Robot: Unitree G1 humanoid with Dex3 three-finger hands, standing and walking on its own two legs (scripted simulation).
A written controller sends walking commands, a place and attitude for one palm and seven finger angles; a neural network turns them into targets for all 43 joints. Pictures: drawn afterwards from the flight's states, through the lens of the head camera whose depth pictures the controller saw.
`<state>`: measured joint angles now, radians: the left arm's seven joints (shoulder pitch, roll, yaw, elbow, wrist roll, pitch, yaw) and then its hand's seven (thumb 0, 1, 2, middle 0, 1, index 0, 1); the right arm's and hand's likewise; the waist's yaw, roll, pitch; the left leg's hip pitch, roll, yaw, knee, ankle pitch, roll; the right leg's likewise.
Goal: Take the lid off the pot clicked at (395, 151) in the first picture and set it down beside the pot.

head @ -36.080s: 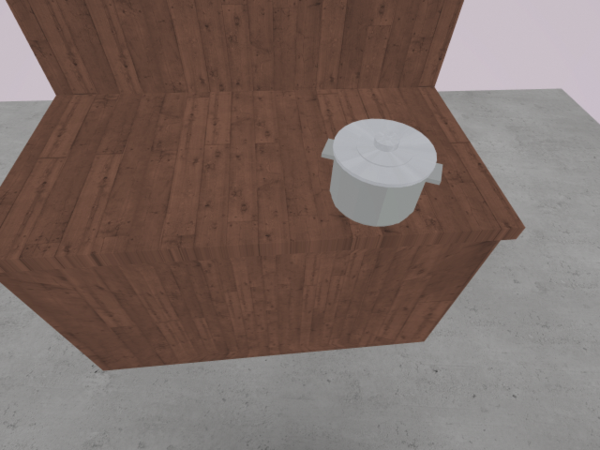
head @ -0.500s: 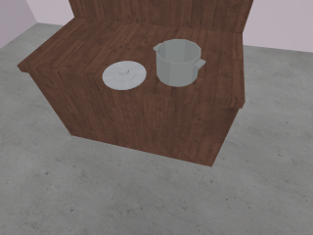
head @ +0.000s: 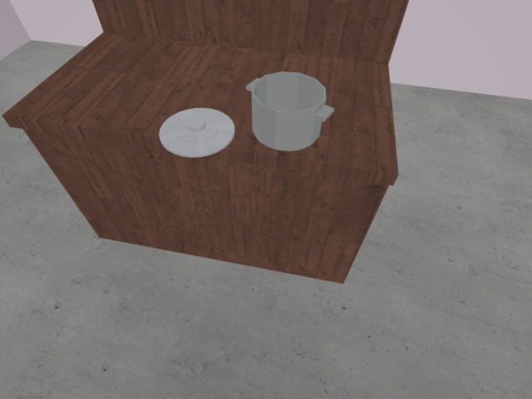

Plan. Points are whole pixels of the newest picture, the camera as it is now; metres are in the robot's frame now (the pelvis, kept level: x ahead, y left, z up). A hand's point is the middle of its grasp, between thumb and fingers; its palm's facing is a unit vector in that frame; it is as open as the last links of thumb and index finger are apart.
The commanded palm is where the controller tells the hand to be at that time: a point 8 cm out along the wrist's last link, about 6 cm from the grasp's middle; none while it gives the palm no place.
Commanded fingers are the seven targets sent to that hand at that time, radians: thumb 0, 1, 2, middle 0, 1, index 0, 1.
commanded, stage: let the arm hang, fingers relaxed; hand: left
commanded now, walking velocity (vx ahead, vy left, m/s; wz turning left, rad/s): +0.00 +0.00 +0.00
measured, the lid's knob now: (196, 124) +0.76 +0.21 -0.06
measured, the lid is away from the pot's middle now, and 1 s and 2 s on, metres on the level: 0.24 0.24 0.24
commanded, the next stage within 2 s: look to check the result in 0.86 s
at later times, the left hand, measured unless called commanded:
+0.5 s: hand out of the picture -0.03 +0.16 -0.18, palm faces +0.06 -0.98 -0.16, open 7.4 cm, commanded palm none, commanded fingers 0.00 0.90 0.90 -0.20 -0.30 -0.20 -0.30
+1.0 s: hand out of the picture -0.02 +0.16 -0.17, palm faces +0.06 -0.98 -0.19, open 7.4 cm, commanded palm none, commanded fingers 0.00 0.90 0.90 -0.20 -0.30 -0.20 -0.30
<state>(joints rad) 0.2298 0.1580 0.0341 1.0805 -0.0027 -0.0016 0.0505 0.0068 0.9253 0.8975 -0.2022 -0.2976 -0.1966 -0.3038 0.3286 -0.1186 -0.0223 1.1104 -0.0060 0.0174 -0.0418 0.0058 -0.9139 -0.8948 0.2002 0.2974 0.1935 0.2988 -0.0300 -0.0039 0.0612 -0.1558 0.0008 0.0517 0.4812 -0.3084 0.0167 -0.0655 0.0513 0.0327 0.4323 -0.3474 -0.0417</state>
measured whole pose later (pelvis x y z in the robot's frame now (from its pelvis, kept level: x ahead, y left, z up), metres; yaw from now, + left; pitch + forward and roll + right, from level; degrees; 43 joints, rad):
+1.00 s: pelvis -0.02 +0.00 +0.00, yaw +0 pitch -1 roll +0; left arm 0.28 0.12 0.02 1.13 0.00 -0.01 0.05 0.01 0.92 0.90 -0.20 -0.30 -0.20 -0.30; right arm 0.29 -0.11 -0.02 1.12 0.00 0.01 -0.04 0.01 -0.92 -0.89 0.20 0.30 0.19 0.30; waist -0.02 0.00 0.07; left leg -0.17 0.00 0.05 0.45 -0.26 0.01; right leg -0.09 0.05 0.02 0.44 -0.32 -0.05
